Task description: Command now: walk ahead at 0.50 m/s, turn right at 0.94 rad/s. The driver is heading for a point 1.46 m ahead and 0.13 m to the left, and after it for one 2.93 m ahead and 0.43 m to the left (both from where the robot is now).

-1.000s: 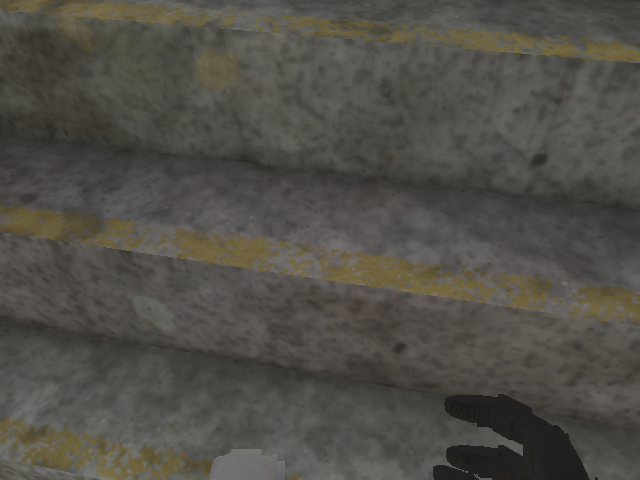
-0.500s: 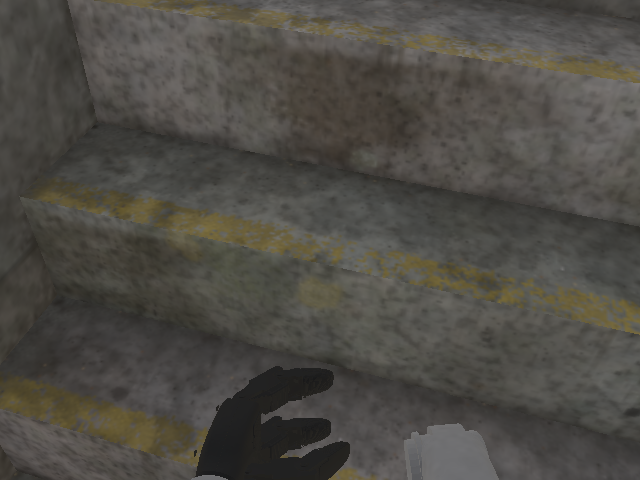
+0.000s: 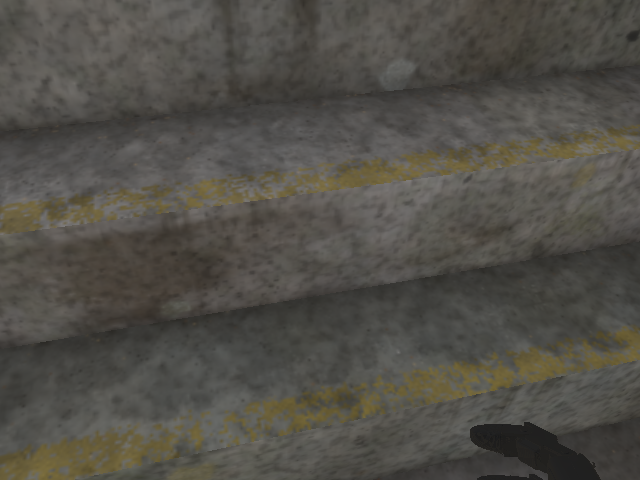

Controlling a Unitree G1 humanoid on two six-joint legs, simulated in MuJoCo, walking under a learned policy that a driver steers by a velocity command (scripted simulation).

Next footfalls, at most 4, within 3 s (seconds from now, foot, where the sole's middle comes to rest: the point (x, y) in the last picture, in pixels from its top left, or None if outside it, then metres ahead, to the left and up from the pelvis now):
0.38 right None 0.18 -0.22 -0.45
0.54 right None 0.08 -0.29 -0.72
0.74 left None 0.05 -0.10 -0.72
0.98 right None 0.06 -0.38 -0.71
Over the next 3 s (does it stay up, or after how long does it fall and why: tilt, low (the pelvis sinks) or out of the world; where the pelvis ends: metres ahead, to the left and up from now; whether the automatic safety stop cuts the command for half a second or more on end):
falls after 1.44 s (tilt)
